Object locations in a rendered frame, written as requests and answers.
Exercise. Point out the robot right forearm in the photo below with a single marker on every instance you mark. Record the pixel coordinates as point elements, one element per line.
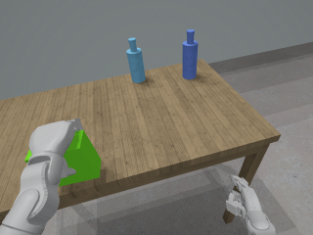
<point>258,223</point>

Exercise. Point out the table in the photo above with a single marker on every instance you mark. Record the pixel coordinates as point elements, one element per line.
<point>143,132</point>

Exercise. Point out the right robot hand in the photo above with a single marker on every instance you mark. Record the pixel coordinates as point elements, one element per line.
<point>241,203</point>

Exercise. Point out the left robot hand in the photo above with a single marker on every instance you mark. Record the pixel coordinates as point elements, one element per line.
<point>55,137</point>

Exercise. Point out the robot left forearm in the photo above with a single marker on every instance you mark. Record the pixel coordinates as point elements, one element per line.
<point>38,199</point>

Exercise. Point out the sponge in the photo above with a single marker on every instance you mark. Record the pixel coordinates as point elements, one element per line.
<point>81,156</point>

